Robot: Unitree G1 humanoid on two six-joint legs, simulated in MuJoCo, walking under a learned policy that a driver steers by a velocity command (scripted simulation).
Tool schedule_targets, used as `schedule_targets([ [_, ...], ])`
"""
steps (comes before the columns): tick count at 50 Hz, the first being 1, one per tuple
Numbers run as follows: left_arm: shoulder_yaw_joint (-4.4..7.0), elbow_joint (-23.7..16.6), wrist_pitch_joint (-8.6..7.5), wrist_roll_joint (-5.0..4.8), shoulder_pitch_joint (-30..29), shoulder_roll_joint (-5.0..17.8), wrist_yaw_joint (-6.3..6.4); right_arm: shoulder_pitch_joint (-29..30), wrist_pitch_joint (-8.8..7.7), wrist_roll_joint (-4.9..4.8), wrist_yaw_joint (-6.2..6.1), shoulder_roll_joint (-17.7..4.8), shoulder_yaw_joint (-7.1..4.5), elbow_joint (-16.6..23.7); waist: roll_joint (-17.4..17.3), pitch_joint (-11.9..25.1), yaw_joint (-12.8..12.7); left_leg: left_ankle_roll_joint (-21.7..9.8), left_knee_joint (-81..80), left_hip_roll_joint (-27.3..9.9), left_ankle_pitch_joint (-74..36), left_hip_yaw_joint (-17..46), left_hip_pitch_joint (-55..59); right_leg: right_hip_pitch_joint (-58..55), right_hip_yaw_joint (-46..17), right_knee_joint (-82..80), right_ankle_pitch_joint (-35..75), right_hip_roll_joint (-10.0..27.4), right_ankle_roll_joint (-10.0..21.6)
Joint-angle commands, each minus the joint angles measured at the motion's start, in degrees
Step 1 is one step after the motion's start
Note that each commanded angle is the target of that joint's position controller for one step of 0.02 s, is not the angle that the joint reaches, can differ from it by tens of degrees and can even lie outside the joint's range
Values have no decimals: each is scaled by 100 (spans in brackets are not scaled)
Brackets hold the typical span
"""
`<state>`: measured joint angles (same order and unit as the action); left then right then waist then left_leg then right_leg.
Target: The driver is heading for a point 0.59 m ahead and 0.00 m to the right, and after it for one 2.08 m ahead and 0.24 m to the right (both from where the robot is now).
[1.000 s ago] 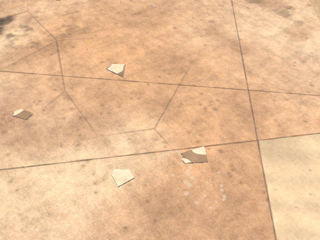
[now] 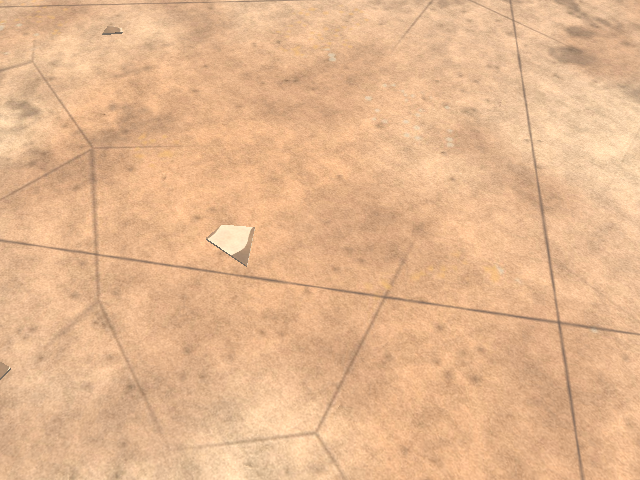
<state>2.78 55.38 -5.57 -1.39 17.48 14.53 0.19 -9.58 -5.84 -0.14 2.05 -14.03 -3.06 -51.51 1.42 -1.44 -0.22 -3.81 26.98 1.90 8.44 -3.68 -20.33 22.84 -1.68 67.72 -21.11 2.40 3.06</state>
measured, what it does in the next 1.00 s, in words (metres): walks ahead: right foot, then left foot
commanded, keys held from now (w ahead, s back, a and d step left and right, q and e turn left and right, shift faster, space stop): w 0.66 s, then no key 0.34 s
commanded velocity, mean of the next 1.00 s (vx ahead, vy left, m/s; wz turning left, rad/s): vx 0.42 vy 0.00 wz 0.00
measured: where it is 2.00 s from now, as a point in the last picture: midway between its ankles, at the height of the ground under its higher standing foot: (352, 427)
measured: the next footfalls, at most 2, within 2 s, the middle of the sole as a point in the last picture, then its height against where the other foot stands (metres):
right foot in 0.44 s outside the picture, level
left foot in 0.92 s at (295, 392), level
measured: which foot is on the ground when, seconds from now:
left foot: down 0.00-0.46, up 0.48-0.90, down 0.92-1.00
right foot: up 0.00-0.42, down 0.44-0.96, up 0.98-1.00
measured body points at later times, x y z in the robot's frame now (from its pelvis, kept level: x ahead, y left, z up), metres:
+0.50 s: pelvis +0.28 -0.06 -0.01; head +0.31 -0.06 +0.44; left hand +0.46 +0.19 -0.11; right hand +0.25 -0.32 -0.16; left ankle +0.10 +0.08 -0.67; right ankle +0.38 -0.15 -0.74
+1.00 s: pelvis +0.50 -0.03 -0.01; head +0.54 -0.02 +0.44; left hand +0.53 +0.23 -0.16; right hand +0.67 -0.28 -0.12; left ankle +0.62 +0.07 -0.74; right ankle +0.39 -0.15 -0.70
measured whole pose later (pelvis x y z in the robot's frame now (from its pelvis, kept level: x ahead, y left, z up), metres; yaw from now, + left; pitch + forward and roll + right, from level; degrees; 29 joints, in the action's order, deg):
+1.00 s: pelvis +0.50 -0.03 -0.01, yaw +0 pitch +2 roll -1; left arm 2.4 57.7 -3.2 -0.1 15.3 14.1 0.6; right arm -3.2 -4.3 1.0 0.5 -12.5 -2.6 -52.3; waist 0.5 -1.9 -2.2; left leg -2.5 28.5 -0.4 4.2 -1.6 -26.4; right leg 11.9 0.0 45.0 -30.7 -1.3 -0.3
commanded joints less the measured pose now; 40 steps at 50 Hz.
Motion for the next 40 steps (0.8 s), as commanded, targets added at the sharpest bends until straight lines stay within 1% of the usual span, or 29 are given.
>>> schedule_targets([
  [1, 154, -326, 16, 27, 172, 380, 53, -154, -82, 68, 15, -418, -66, 144, -579, 397, -77, -921, -1733, -1476, -401, 1781, 1077, 1043, -272, -78, 618, 620, 27],
  [2, 152, -320, 68, 31, 197, 304, 64, -254, -96, 55, 0, -486, -81, 80, -572, 320, -112, -964, -1836, -1445, -586, 1606, 942, 1043, -221, -223, 686, 643, -11],
  [3, 164, -373, 103, 48, 72, 314, 74, -354, -107, 48, -30, -582, -103, 26, -537, 213, -119, -1001, -1923, -1441, -776, 1474, 897, 1191, -197, -410, 856, 668, -65],
  [5, 190, -533, 126, 99, -378, 364, 90, -568, -93, 46, -108, -723, -135, -64, -417, 51, -37, -1018, -2023, -1452, -1030, 1320, 1020, 1638, -181, -964, 1366, 702, -183],
  [7, 189, -658, 112, 120, -770, 326, 70, -764, -47, 29, -174, -736, -128, -136, -401, -7, 60, -935, -2047, -1394, -1171, 1141, 1212, 1877, -145, -1589, 1945, 675, -250],
  [11, 125, -862, 61, 84, -1537, 195, -12, -1104, -3, -27, -227, -785, -118, -265, -446, -157, 304, -750, -2084, -1233, -1065, 783, 1403, 1671, 75, -2851, 2773, 453, -246],
  [14, 81, -1027, 33, 43, -2029, 190, -97, -1413, 51, -56, -234, -823, -131, -424, -445, -309, 477, -756, -1950, -1383, -1007, 772, 1893, 1746, 145, -3365, 2681, 339, -220],
  [16, 61, -1157, -4, 21, -2285, 209, -174, -1548, 113, -65, -250, -847, -154, -518, -463, -394, 520, -746, -1749, -1562, -1143, 808, 2290, 1854, 144, -3599, 2396, 292, -142],
  [18, 70, -1230, -45, 10, -2293, 290, -243, -1518, 164, -84, -276, -906, -192, -558, -539, -359, 415, -676, -1483, -1717, -1545, 845, 2568, 1689, 165, -3777, 1990, 224, -1],
  [19, 101, -1203, -60, 7, -2116, 375, -259, -1437, 185, -88, -284, -946, -210, -550, -602, -249, 284, -616, -1286, -1736, -2007, 826, 2619, 1345, 229, -3856, 1798, 134, 80],
  [20, 166, -1115, -73, 18, -1745, 512, -256, -1298, 205, -91, -288, -1004, -228, -518, -690, -6, 52, -543, -886, -1677, -2922, 747, 2592, 703, 380, -3913, 1673, -50, 181],
  [21, 287, -868, -75, 38, -950, 713, -232, -1158, 232, -90, -286, -952, -206, -483, -650, 453, -365, -414, 1, -1422, -3697, 537, 2393, -400, 537, -4027, 1764, -250, 331],
  [22, 424, -574, -71, 85, 149, 1064, -181, -1116, 231, -35, -281, -782, -128, -382, -399, 1219, -774, -225, 1432, -1113, -3080, 316, 1446, -2154, 21, -3812, 1944, 220, 622],
  [23, 568, -417, -37, 171, 914, 1647, -152, -1764, 123, 7, -219, -134, 70, -311, 936, 2133, -637, 219, 3810, -153, -505, 67, -974, -4538, -2532, -4069, 1205, 1737, 1531],
  [24, 427, -397, -21, 126, 939, 1249, -165, -1714, -33, -59, -179, -236, 66, -402, 1213, 2507, -657, 186, 4748, 105, 2368, 923, -1815, -4773, -4053, -4947, 764, 2093, 1710],
  [25, 319, -468, -30, 84, 431, 933, -160, -1181, -124, -221, -152, -755, -78, -247, 893, 1631, -591, 64, 5119, -278, 2131, 1045, -2330, -4063, -3267, -5029, 557, 1881, 1370],
  [26, 250, -603, -25, 88, -105, 733, -154, -779, -152, -258, -170, -804, -86, -137, 501, 1031, -430, 8, 4924, -607, 1582, 854, -2294, -3132, -2435, -5161, 850, 1659, 1166],
  [27, 191, -645, -31, 129, -478, 558, -181, -579, -123, -185, -213, -742, -114, -113, 176, 595, -250, 23, 4530, -818, 1161, 748, -2055, -2262, -1861, -5389, 1242, 1420, 1059],
  [28, 144, -651, -59, 179, -660, 410, -201, -655, -40, -126, -248, -667, -154, -140, 260, 418, -38, 25, 4182, -998, 883, 785, -1669, -1704, -1440, -5585, 1474, 1198, 945],
  [29, 130, -613, -69, 196, -696, 360, -221, -802, 49, -111, -258, -522, -148, -184, 352, 369, 80, 46, 4007, -1047, 733, 777, -1375, -1380, -1219, -5757, 1533, 1084, 929],
  [30, 143, -558, -89, 185, -620, 404, -219, -888, 113, -99, -267, -392, -138, -215, 350, 327, 130, 81, 3871, -1063, 650, 730, -1273, -1202, -1054, -5876, 1695, 1037, 978],
  [31, 162, -497, -104, 178, -519, 489, -197, -851, 155, -86, -279, -364, -144, -195, 316, 247, 159, 129, 3705, -1084, 497, 702, -1344, -1123, -906, -5975, 1865, 1017, 1028],
  [32, 182, -447, -112, 184, -423, 585, -162, -684, 177, -69, -291, -393, -161, -131, 267, 158, 159, 181, 3467, -1101, 263, 696, -1531, -1129, -807, -6053, 1997, 1017, 1059],
  [33, 198, -401, -109, 184, -316, 654, -124, -448, 183, -45, -298, -423, -174, -48, 207, 75, 114, 235, 3147, -1119, -8, 702, -1766, -1209, -748, -6105, 2102, 1032, 1069],
  [34, 192, -367, -93, 192, -251, 676, -87, -237, 182, -14, -303, -441, -186, 22, 166, -13, 86, 297, 2808, -1088, -259, 677, -1894, -1264, -623, -6069, 2688, 1018, 1043],
  [36, 162, -314, -41, 203, -198, 646, -30, 19, 155, 26, -277, -318, -153, 102, 196, -12, 73, 354, 1984, -943, -780, 539, -1641, -1224, -114, -5864, 3911, 804, 876],
  [37, 151, -289, -19, 198, -176, 643, -10, 179, 141, 30, -256, -229, -117, 136, 224, 7, 31, 349, 1544, -834, -1062, 432, -1358, -1133, 122, -5787, 4193, 673, 780],
  [38, 150, -239, -2, 186, -71, 677, 4, 381, 137, 28, -236, -177, -89, 175, 241, 42, -58, 350, 1223, -715, -1323, 331, -1131, -1128, 238, -5731, 4253, 613, 725],
  [40, 146, -113, 43, 162, 115, 722, 23, 633, 153, 5, -199, -194, -67, 227, 273, 101, -168, 344, 841, -576, -1560, 310, -898, -1336, 229, -5589, 4190, 681, 712],
])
